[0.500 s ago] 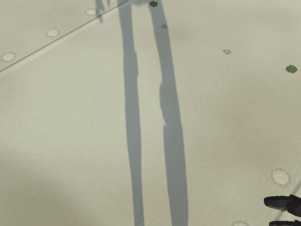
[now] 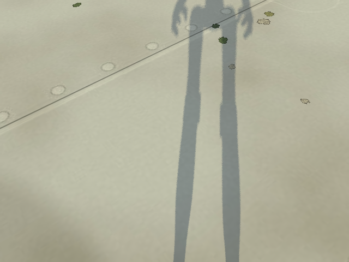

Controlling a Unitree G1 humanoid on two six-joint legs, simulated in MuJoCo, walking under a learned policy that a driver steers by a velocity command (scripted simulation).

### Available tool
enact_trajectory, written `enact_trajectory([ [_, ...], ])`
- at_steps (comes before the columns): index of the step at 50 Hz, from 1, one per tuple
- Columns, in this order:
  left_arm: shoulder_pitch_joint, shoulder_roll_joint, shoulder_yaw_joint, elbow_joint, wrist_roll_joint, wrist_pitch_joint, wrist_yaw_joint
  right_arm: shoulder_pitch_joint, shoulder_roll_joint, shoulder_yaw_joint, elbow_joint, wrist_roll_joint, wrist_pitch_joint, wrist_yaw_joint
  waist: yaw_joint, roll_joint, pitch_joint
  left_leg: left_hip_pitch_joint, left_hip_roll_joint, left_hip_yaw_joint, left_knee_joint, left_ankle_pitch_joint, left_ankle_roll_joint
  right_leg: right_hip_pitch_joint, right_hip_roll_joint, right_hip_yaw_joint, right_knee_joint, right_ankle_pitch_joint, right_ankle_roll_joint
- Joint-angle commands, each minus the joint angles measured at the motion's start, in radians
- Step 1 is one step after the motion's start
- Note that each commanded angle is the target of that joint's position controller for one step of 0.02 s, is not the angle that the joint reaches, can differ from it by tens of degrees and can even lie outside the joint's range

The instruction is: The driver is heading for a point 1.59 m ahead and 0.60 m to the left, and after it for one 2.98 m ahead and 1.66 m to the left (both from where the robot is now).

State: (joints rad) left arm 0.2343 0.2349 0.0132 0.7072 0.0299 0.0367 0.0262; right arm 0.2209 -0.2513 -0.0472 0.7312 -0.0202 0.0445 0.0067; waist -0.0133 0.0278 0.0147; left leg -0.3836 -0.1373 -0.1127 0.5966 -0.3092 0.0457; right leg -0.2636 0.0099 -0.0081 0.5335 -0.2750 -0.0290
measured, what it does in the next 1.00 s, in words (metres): steps on the spot, turning left: left foot, then right foot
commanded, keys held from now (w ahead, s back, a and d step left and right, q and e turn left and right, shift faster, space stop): shift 0.02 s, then q+shift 0.64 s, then shift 0.34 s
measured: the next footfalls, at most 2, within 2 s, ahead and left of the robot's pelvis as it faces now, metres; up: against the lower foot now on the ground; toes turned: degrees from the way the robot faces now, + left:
left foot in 0.34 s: -0.02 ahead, +0.10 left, +0.00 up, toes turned +13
right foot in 0.88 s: +0.12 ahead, -0.03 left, +0.00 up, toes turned +42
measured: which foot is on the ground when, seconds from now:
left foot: up 0.00-0.32, down 0.34-0.88, up 0.90-1.00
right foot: down 0.00-0.34, up 0.36-0.86, down 0.88-1.00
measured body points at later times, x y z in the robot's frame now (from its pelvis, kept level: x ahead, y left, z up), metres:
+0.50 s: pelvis -0.02 +0.02 +0.01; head +0.01 +0.07 +0.45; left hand +0.02 +0.33 -0.12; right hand +0.18 -0.22 -0.08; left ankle -0.06 +0.09 -0.73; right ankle +0.02 -0.12 -0.66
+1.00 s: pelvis +0.01 +0.00 +0.01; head +0.05 +0.00 +0.46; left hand -0.05 +0.31 -0.08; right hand +0.28 -0.15 -0.12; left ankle -0.09 +0.08 -0.68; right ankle +0.08 -0.06 -0.73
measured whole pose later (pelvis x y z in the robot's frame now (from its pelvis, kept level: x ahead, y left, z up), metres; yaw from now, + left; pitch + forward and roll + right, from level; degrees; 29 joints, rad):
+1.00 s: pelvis +0.01 +0.00 +0.01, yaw +38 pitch +0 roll +1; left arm 0.18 0.29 0.02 0.70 0.01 0.03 0.02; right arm 0.21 -0.33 -0.06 0.73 -0.02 0.05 0.00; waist 0.00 0.05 0.06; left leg -0.35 -0.19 -0.22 0.91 -0.46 -0.01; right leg -0.24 0.04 0.05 0.46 -0.22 -0.04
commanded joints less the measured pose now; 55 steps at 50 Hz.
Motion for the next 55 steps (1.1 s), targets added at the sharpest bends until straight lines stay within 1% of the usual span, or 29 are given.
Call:
enact_trajectory([
  [1,-0.073,0.127,0.028,-0.067,-0.003,-0.034,0.001,0.008,-0.101,-0.031,-0.05,0.001,-0.013,0.004,-0.027,-0.151,0.018,0.052,0.036,0.001,0.188,-0.11,-0.027,-0.078,-0.285,0.284,-0.295,0.165,-0.176],
  [3,-0.08,0.173,0.048,-0.069,-0.008,-0.031,0.008,0.035,-0.12,-0.041,-0.037,0.004,-0.008,0.01,-0.024,-0.185,0.001,-0.025,0.025,0.039,0.287,-0.123,-0.041,0.052,-0.238,0.18,-0.22,0.399,-0.163],
  [5,-0.023,0.174,0.055,-0.06,-0.012,-0.022,0.008,0.023,-0.111,-0.041,-0.04,0.007,-0.004,0.011,0.006,-0.153,-0.029,-0.092,0.04,0.067,0.336,-0.167,-0.065,0.173,-0.255,0.14,-0.165,0.577,-0.178],
  [10,0.001,0.182,0.07,-0.052,-0.004,-0.006,0.005,-0.056,-0.087,-0.03,-0.085,0.022,0.015,0.027,0.057,-0.187,-0.053,-0.06,0.096,0.134,0.233,-0.195,-0.073,0.235,-0.289,0.072,-0.13,0.56,-0.173],
  [13,-0.017,0.206,0.082,-0.051,-0.004,-0.002,-0.003,-0.05,-0.098,-0.033,-0.103,0.028,0.015,0.034,0.056,-0.212,-0.067,0.019,0.101,0.173,0.133,-0.177,-0.051,0.213,-0.31,0.03,-0.107,0.546,-0.155],
  [15,-0.043,0.217,0.087,-0.052,-0.011,-0.001,-0.007,-0.018,-0.098,-0.035,-0.103,0.024,0.01,0.034,0.028,-0.199,-0.078,0.106,0.093,0.196,0.002,-0.093,-0.027,0.172,-0.313,-0.016,-0.051,0.485,-0.116],
  [16,-0.05,0.219,0.09,-0.049,-0.016,-0.002,-0.008,0.01,-0.102,-0.037,-0.098,0.017,0.003,0.026,-0.001,-0.163,-0.082,0.191,0.088,0.178,-0.117,0.019,-0.006,0.106,-0.301,-0.06,0.018,0.385,-0.065],
  [17,-0.029,0.204,0.088,-0.047,-0.013,-0.001,-0.012,0.04,-0.16,-0.052,-0.094,0.0,-0.008,0.015,-0.017,-0.02,-0.067,0.29,0.162,-0.01,-0.259,0.11,0.03,-0.035,-0.242,-0.125,0.184,0.177,0.009],
  [18,-0.058,0.117,0.063,-0.124,-0.003,0.008,-0.015,0.071,-0.338,-0.092,-0.114,0.0,-0.02,0.009,0.001,0.271,-0.033,0.38,0.463,-0.461,-0.274,0.556,0.158,-0.353,-0.049,-0.172,0.419,-0.348,0.098],
  [19,-0.164,0.136,0.058,-0.149,0.001,0.02,0.0,0.173,-0.334,-0.106,-0.098,0.005,-0.02,0.011,-0.092,0.172,-0.066,0.374,0.488,-0.481,-0.248,0.699,0.282,-0.401,-0.015,0.009,0.556,-0.423,0.091],
  [20,-0.152,0.145,0.06,-0.138,-0.011,0.022,0.001,0.142,-0.287,-0.093,-0.089,0.011,-0.017,0.005,-0.052,0.101,-0.035,0.367,0.438,-0.393,-0.241,0.632,0.282,-0.421,-0.04,0.052,0.597,-0.339,0.084],
  [21,-0.136,0.161,0.065,-0.121,-0.02,0.015,-0.001,0.067,-0.247,-0.081,-0.099,0.017,-0.009,-0.002,-0.016,0.066,0.003,0.328,0.369,-0.317,-0.253,0.537,0.24,-0.412,-0.059,0.063,0.572,-0.23,0.077],
  [22,-0.132,0.178,0.071,-0.115,-0.014,0.007,-0.002,0.01,-0.222,-0.072,-0.111,0.022,-0.003,-0.008,0.007,0.074,0.007,0.321,0.311,-0.28,-0.257,0.501,0.199,-0.403,-0.062,0.062,0.542,-0.164,0.075],
  [23,-0.109,0.187,0.074,-0.1,-0.002,0.006,-0.005,-0.009,-0.207,-0.068,-0.12,0.024,-0.002,-0.011,0.012,0.089,-0.014,0.32,0.279,-0.254,-0.247,0.551,0.187,-0.376,-0.053,0.054,0.547,-0.127,0.081],
  [24,-0.095,0.183,0.073,-0.09,0.001,0.009,-0.01,0.002,-0.206,-0.066,-0.119,0.024,-0.002,-0.008,0.012,0.074,-0.042,0.322,0.266,-0.248,-0.237,0.585,0.181,-0.355,-0.041,0.051,0.552,-0.109,0.086],
  [26,-0.1,0.165,0.066,-0.094,-0.005,0.014,-0.015,0.038,-0.225,-0.074,-0.108,0.023,-0.006,-0.003,0.004,0.043,-0.059,0.329,0.255,-0.269,-0.228,0.565,0.177,-0.352,-0.028,0.056,0.514,-0.095,0.091],
  [30,-0.147,0.163,0.059,-0.111,-0.007,0.018,-0.009,0.08,-0.249,-0.084,-0.102,0.013,-0.003,-0.002,-0.025,0.076,-0.043,0.328,0.239,-0.369,-0.229,0.413,0.18,-0.369,-0.001,0.083,0.405,-0.091,0.092],
  [33,-0.172,0.172,0.057,-0.119,-0.01,0.009,-0.005,0.088,-0.265,-0.09,-0.102,0.007,-0.002,0.0,-0.034,0.081,-0.043,0.319,0.232,-0.444,-0.215,0.389,0.18,-0.347,0.023,0.106,0.339,-0.094,0.081],
  [39,-0.138,0.18,0.05,-0.104,-0.028,-0.005,0.003,0.06,-0.238,-0.073,-0.094,-0.003,-0.001,-0.002,-0.026,0.104,-0.067,0.262,0.224,-0.461,-0.161,0.614,0.151,-0.155,0.039,0.087,0.215,-0.112,0.041],
  [42,-0.064,0.173,0.048,-0.082,-0.029,-0.014,0.009,0.01,-0.228,-0.064,-0.089,0.007,0.001,-0.009,0.024,0.093,-0.055,0.199,0.19,-0.472,-0.142,0.527,0.095,0.027,0.043,0.079,-0.023,-0.027,0.019],
  [43,-0.041,0.169,0.046,-0.073,-0.02,-0.02,0.016,0.001,-0.214,-0.057,-0.086,0.018,-0.001,-0.015,0.044,0.063,-0.047,0.14,0.159,-0.451,-0.116,0.389,0.054,0.13,0.018,0.093,-0.166,0.082,0.007],
  [44,-0.071,0.21,0.05,-0.084,-0.006,-0.026,0.025,0.053,-0.161,-0.041,-0.081,0.017,-0.007,-0.017,0.009,-0.097,-0.061,0.061,0.083,-0.351,0.006,0.08,0.001,0.213,-0.142,0.267,-0.256,0.073,-0.029],
  [45,-0.122,0.296,0.06,-0.114,-0.006,-0.021,0.019,0.113,-0.149,-0.037,-0.089,0.016,-0.008,-0.021,-0.025,-0.255,-0.059,-0.068,-0.086,-0.157,0.151,-0.25,-0.033,0.235,-0.355,0.524,-0.284,0.227,-0.134],
  [46,-0.043,0.282,0.066,-0.081,-0.014,-0.015,0.007,0.08,-0.229,-0.057,-0.071,-0.009,-0.004,-0.027,0.021,-0.201,-0.063,-0.048,-0.054,-0.108,0.311,-0.293,-0.04,0.152,-0.385,0.557,-0.262,0.284,-0.229],
  [47,-0.05,0.226,0.051,-0.073,-0.021,-0.018,-0.001,0.056,-0.225,-0.059,-0.063,-0.008,-0.004,-0.024,0.008,-0.139,-0.032,-0.032,-0.028,-0.117,0.375,-0.238,-0.045,0.103,-0.34,0.485,-0.256,0.272,-0.226],
  [48,-0.091,0.191,0.042,-0.072,-0.021,-0.019,-0.005,0.05,-0.205,-0.054,-0.045,-0.003,-0.002,-0.016,-0.004,-0.117,-0.005,-0.011,-0.01,-0.112,0.407,-0.176,-0.057,0.064,-0.272,0.386,-0.255,0.235,-0.194],
  [50,-0.114,0.18,0.037,-0.065,-0.013,-0.021,0.0,0.059,-0.177,-0.043,-0.027,0.004,0.005,0.002,-0.01,-0.182,-0.01,0.0,-0.012,-0.076,0.42,-0.133,-0.075,0.072,-0.195,0.277,-0.244,0.289,-0.159],
  [51,-0.099,0.174,0.035,-0.055,-0.012,-0.022,0.0,0.053,-0.166,-0.037,-0.018,0.006,0.007,0.005,-0.002,-0.179,-0.013,0.005,-0.01,-0.058,0.388,-0.136,-0.082,0.088,-0.179,0.249,-0.236,0.319,-0.155],
  [55,-0.038,0.18,0.035,-0.008,-0.011,-0.024,-0.007,-0.007,-0.119,-0.006,0.002,0.013,0.014,-0.001,0.036,-0.194,-0.028,0.072,0.04,0.012,0.132,-0.165,-0.084,0.152,-0.18,0.233,-0.206,0.345,-0.161],
])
